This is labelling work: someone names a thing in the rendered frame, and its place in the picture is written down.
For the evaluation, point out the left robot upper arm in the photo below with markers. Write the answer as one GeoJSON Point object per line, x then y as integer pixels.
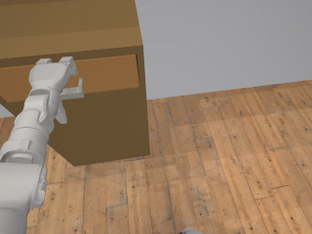
{"type": "Point", "coordinates": [22, 189]}

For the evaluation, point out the cabinet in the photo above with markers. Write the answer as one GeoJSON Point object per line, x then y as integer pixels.
{"type": "Point", "coordinates": [101, 126]}

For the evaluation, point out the left robot forearm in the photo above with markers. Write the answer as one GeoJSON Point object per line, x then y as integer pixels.
{"type": "Point", "coordinates": [30, 135]}

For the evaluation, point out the drawer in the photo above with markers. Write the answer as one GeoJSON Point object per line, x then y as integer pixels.
{"type": "Point", "coordinates": [99, 75]}

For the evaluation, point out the handle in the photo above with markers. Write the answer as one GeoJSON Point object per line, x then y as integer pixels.
{"type": "Point", "coordinates": [74, 92]}

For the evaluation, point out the left robot hand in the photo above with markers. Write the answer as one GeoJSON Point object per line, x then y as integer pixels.
{"type": "Point", "coordinates": [54, 75]}

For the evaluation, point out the robot right shin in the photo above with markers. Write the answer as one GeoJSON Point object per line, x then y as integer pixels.
{"type": "Point", "coordinates": [188, 228]}

